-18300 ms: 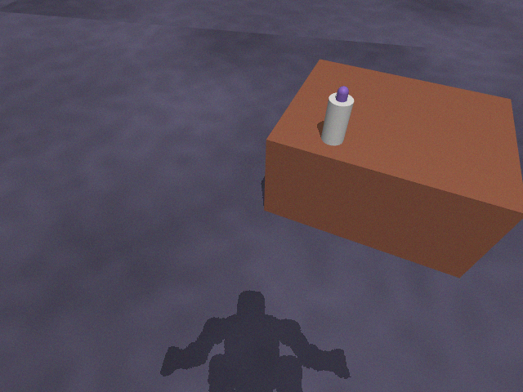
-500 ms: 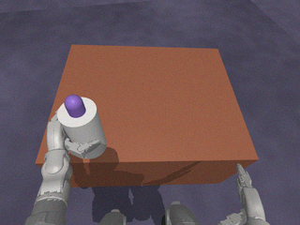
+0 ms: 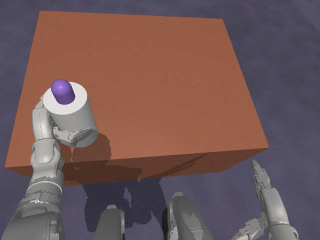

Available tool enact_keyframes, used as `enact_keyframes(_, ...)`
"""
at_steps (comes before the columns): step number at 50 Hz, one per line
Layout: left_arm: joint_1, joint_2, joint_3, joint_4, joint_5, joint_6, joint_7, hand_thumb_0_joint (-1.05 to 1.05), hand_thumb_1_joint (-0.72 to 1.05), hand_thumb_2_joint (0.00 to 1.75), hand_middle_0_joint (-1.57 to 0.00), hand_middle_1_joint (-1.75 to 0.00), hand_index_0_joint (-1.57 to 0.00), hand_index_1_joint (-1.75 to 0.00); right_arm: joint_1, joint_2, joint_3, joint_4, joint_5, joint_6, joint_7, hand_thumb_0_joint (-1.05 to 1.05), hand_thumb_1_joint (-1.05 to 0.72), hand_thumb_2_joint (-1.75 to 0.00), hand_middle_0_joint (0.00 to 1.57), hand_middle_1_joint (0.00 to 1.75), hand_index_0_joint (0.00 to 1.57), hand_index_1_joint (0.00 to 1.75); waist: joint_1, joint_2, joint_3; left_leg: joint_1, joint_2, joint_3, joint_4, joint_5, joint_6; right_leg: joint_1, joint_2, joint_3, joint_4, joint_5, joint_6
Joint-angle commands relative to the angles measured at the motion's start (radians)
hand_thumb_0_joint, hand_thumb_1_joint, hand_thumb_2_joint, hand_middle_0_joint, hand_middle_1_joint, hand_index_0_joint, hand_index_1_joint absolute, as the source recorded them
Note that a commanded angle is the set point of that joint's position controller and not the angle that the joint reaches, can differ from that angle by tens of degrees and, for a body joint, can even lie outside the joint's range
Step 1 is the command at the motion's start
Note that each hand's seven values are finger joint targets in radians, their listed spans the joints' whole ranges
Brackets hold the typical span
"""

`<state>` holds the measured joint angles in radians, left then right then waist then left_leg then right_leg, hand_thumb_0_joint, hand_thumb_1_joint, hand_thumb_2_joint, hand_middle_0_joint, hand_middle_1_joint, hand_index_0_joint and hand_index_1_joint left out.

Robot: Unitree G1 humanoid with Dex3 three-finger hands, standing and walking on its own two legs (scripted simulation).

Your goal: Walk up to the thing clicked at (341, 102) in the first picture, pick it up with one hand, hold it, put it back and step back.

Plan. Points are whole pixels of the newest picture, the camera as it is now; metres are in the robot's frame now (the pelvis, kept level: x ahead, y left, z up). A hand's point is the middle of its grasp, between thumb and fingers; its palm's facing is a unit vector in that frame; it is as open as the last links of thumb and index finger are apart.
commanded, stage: crouch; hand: left
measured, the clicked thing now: (72, 113) +0.43 +0.18 -0.01
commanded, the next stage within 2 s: lower in 0.16 s
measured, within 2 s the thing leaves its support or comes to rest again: rests again in 1.90 s
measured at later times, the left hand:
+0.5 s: hand (76, 116) +0.45 +0.19 -0.07, palm faces +0.18 -0.98 -0.06, open 11.9 cm
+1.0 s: hand (78, 125) +0.45 +0.19 -0.12, palm faces +0.19 -0.98 -0.07, open 11.9 cm
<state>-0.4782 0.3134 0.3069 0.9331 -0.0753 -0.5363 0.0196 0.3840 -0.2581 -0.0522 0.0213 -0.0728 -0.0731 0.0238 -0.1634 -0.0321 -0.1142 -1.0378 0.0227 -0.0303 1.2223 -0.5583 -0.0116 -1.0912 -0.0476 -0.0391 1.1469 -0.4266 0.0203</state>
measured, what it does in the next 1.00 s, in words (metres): lowers itself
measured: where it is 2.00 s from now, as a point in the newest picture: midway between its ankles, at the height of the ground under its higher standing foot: outside the picture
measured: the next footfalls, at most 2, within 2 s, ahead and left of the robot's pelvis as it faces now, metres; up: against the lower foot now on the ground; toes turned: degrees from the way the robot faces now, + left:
none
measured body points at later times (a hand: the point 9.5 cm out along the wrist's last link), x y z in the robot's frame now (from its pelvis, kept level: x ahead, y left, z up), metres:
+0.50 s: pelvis +0.00 +0.00 -0.03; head +0.15 +0.04 +0.39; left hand +0.43 +0.24 -0.06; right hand +0.17 -0.27 -0.01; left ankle +0.01 +0.12 -0.64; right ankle +0.06 -0.14 -0.64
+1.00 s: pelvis -0.01 +0.00 -0.07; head +0.16 +0.05 +0.34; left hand +0.43 +0.25 -0.12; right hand +0.16 -0.27 -0.02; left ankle +0.01 +0.12 -0.64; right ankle +0.06 -0.14 -0.64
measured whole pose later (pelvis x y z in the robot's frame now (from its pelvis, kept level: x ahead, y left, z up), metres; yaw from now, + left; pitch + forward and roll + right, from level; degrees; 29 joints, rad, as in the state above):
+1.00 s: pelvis -0.01 +0.00 -0.07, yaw -1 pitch +30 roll -3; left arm -0.55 0.43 0.41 1.02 -0.04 -0.61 0.03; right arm 0.42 -0.30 -0.07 -0.23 -0.06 -0.02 0.06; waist -0.28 -0.03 -0.16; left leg -1.38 0.02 -0.05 1.52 -0.65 -0.01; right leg -1.43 -0.05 -0.04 1.42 -0.50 0.02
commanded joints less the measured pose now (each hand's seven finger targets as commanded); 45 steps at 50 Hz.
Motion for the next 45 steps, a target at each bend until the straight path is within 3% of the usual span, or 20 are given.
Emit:
enact_keyframes(1,-0.531,0.242,0.063,-0.397,-0.043,-0.158,-0.003,0.0,-0.01,1.21,-1.22,-1.34,-1.23,-1.35,0.068,-0.173,-0.126,-0.199,0.007,-0.031,-0.011,0.0,0.53,-0.06,0.05,0.05,0.05,0.05,-0.004,0.223,-0.619,0.303,-0.028,-0.013,-0.144,0.422,-0.012,0.313,0.037,-0.004,-0.053,0.321,-0.051)
enact_keyframes(5,-0.49,0.215,0.049,-0.3,-0.042,-0.146,-0.016,0.0,-0.02,1.21,-1.23,-1.34,-1.24,-1.35,0.065,-0.164,-0.11,-0.218,0.011,-0.021,-0.006,0.0,0.53,-0.06,0.05,0.05,0.05,0.05,-0.01,0.215,-0.599,0.27,-0.027,-0.015,-0.121,0.434,-0.01,0.29,0.037,-0.005,-0.035,0.327,-0.051)
enact_keyframes(8,-0.561,0.296,0.092,-0.364,-0.036,-0.159,-0.017,0.0,-0.02,1.22,-1.23,-1.35,-1.25,-1.36,0.086,-0.17,-0.121,-0.238,0.013,-0.01,-0.008,0.0,0.53,-0.06,0.05,0.05,0.05,0.05,-0.012,0.208,-0.638,0.216,-0.037,-0.001,-0.108,0.369,-0.002,0.345,0.03,0.016,-0.036,0.315,-0.042)
enact_keyframes(12,-0.507,0.248,0.073,-0.265,-0.04,-0.147,-0.02,0.0,-0.02,1.2,-1.21,-1.32,-1.22,-1.33,0.074,-0.172,-0.113,-0.285,0.015,-0.007,-0.006,0.0,0.53,-0.06,0.05,0.05,0.05,0.05,-0.024,0.192,-0.628,0.21,-0.035,-0.003,-0.092,0.377,0.001,0.32,0.034,0.013,-0.027,0.314,-0.043)
enact_keyframes(14,-0.537,0.305,0.103,-0.306,-0.033,-0.155,-0.014,0.0,-0.03,1.2,-1.19,-1.33,-1.2,-1.35,0.09,-0.185,-0.132,-0.264,0.013,0.001,-0.007,0.0,0.52,-0.06,0.05,0.05,0.05,0.05,-0.021,0.218,-0.639,0.192,-0.037,0.0,-0.083,0.388,0.0,0.334,0.03,0.025,-0.018,0.335,-0.042)
enact_keyframes(16,-0.513,0.269,0.085,-0.248,-0.023,-0.154,-0.017,0.0,-0.01,1.21,-1.2,-1.33,-1.21,-1.35,0.087,-0.159,-0.103,-0.266,0.012,0.005,0.0,0.0,0.53,-0.06,0.05,0.05,0.05,0.05,-0.026,0.199,-0.605,0.177,-0.034,-0.008,-0.079,0.399,0.001,0.294,0.035,0.012,-0.006,0.33,-0.044)
enact_keyframes(17,-0.553,0.299,0.111,-0.283,-0.023,-0.167,-0.009,0.0,0.0,1.21,-1.21,-1.34,-1.22,-1.35,0.093,-0.161,-0.113,-0.256,0.014,0.006,0.001,0.0,0.53,-0.06,0.05,0.05,0.05,0.05,-0.028,0.205,-0.597,0.161,-0.035,-0.006,-0.073,0.378,0.002,0.281,0.034,0.013,-0.003,0.311,-0.043)
enact_keyframes(18,-0.491,0.276,0.109,-0.173,-0.024,-0.162,-0.012,0.0,0.0,1.21,-1.21,-1.35,-1.22,-1.36,0.063,-0.174,-0.121,-0.292,0.015,0.004,0.0,0.0,0.53,-0.06,0.05,0.05,0.05,0.05,-0.037,0.171,-0.578,0.14,-0.035,-0.008,-0.07,0.361,0.006,0.277,0.034,0.015,-0.007,0.301,-0.043)
enact_keyframes(19,-0.529,0.285,0.108,-0.211,-0.019,-0.173,-0.006,0.0,0.01,1.22,-1.22,-1.35,-1.23,-1.37,0.06,-0.19,-0.139,-0.291,0.012,0.003,0.0,0.0,0.53,-0.06,0.05,0.05,0.05,0.05,-0.046,0.189,-0.587,0.138,-0.032,-0.01,-0.066,0.356,0.004,0.258,0.036,0.013,0.003,0.292,-0.045)
enact_keyframes(21,-0.545,0.305,0.121,-0.201,-0.012,-0.193,-0.005,0.0,-0.01,1.22,-1.2,-1.35,-1.22,-1.36,0.079,-0.173,-0.117,-0.281,0.008,0.006,0.007,0.0,0.54,-0.06,0.05,0.05,0.05,0.05,-0.047,0.211,-0.596,0.135,-0.032,-0.012,-0.05,0.358,0.002,0.23,0.038,0.011,0.02,0.282,-0.047)
enact_keyframes(26,-0.528,0.312,0.127,-0.165,-0.014,-0.219,-0.009,0.0,0.01,1.23,-1.22,-1.37,-1.23,-1.38,0.058,-0.19,-0.129,-0.35,0.009,-0.001,0.014,0.0,0.52,-0.06,0.05,0.05,0.05,0.05,-0.06,0.216,-0.638,0.106,-0.035,-0.017,-0.016,0.358,0.002,0.213,0.042,0.01,0.059,0.284,-0.048)
enact_keyframes(28,-0.58,0.385,0.163,-0.241,-0.008,-0.231,0.002,0.0,-0.01,1.23,-1.23,-1.37,-1.24,-1.38,0.09,-0.215,-0.161,-0.328,0.004,0.003,0.014,0.0,0.52,-0.06,0.05,0.05,0.05,0.05,-0.062,0.282,-0.701,0.135,-0.034,-0.015,0.008,0.382,-0.001,0.199,0.039,0.022,0.076,0.299,-0.049)
enact_keyframes(29,-0.555,0.347,0.141,-0.216,-0.01,-0.228,-0.001,0.0,-0.01,1.22,-1.22,-1.37,-1.23,-1.37,0.089,-0.191,-0.134,-0.327,0.002,0.002,0.018,0.0,0.52,-0.06,0.05,0.05,0.05,0.05,-0.063,0.286,-0.686,0.123,-0.033,-0.018,0.016,0.397,-0.002,0.181,0.042,0.014,0.09,0.306,-0.05)
enact_keyframes(33,-0.538,0.374,0.156,-0.251,-0.012,-0.226,0.002,0.0,0.03,1.23,-1.21,-1.36,-1.23,-1.37,0.079,-0.215,-0.158,-0.364,0.007,-0.001,0.016,0.0,0.51,-0.06,0.05,0.05,0.05,0.05,-0.074,0.307,-0.727,0.101,-0.032,-0.018,0.046,0.393,-0.002,0.181,0.037,0.03,0.113,0.317,-0.05)
enact_keyframes(34,-0.547,0.342,0.129,-0.252,-0.011,-0.223,-0.001,0.0,0.03,1.23,-1.22,-1.36,-1.23,-1.37,0.086,-0.205,-0.145,-0.363,0.007,-0.001,0.018,0.0,0.51,-0.06,0.05,0.05,0.05,0.05,-0.081,0.32,-0.716,0.121,-0.029,-0.026,0.045,0.4,-0.006,0.135,0.041,0.018,0.122,0.306,-0.052)
enact_keyframes(35,-0.559,0.355,0.134,-0.281,-0.01,-0.226,0.003,0.0,0.01,1.23,-1.22,-1.37,-1.23,-1.38,0.088,-0.191,-0.127,-0.37,0.005,0.001,0.02,0.0,0.51,-0.06,0.05,0.05,0.05,0.05,-0.073,0.336,-0.732,0.12,-0.029,-0.024,0.051,0.411,-0.008,0.134,0.043,0.015,0.13,0.308,-0.053)
enact_keyframes(39,-0.554,0.397,0.159,-0.301,-0.007,-0.218,0.011,0.0,0.01,1.25,-1.24,-1.39,-1.25,-1.4,0.093,-0.213,-0.154,-0.39,0.009,0.004,0.015,0.0,0.51,-0.06,0.05,0.05,0.05,0.05,-0.078,0.334,-0.737,0.101,-0.03,-0.025,0.068,0.373,-0.006,0.115,0.044,0.017,0.147,0.275,-0.053)
enact_keyframes(40,-0.525,0.357,0.14,-0.253,-0.005,-0.209,0.011,0.0,0.01,1.26,-1.23,-1.39,-1.24,-1.4,0.09,-0.211,-0.153,-0.4,0.011,0.005,0.015,0.0,0.51,-0.06,0.05,0.05,0.05,0.05,-0.091,0.324,-0.716,0.085,-0.028,-0.027,0.064,0.366,-0.007,0.105,0.044,0.013,0.147,0.27,-0.053)
enact_keyframes(44,-0.521,0.325,0.124,-0.235,-0.008,-0.203,0.016,0.0,0.05,1.26,-1.23,-1.39,-1.25,-1.4,0.095,-0.218,-0.156,-0.408,0.015,0.006,0.013,0.0,0.52,-0.06,0.05,0.05,0.05,0.05,-0.107,0.324,-0.678,0.092,-0.024,-0.041,0.06,0.331,-0.011,0.022,0.049,-0.007,0.158,0.216,-0.056)
enact_keyframes(45,-0.53,0.363,0.135,-0.25,-0.001,-0.207,0.016,0.0,0.06,1.27,-1.24,-1.4,-1.26,-1.41,0.097,-0.21,-0.144,-0.405,0.015,0.006,0.013,0.0,0.52,-0.06,0.05,0.05,0.05,0.05,-0.095,0.325,-0.679,0.068,-0.028,-0.031,0.073,0.332,-0.007,0.045,0.047,0.002,0.157,0.227,-0.053)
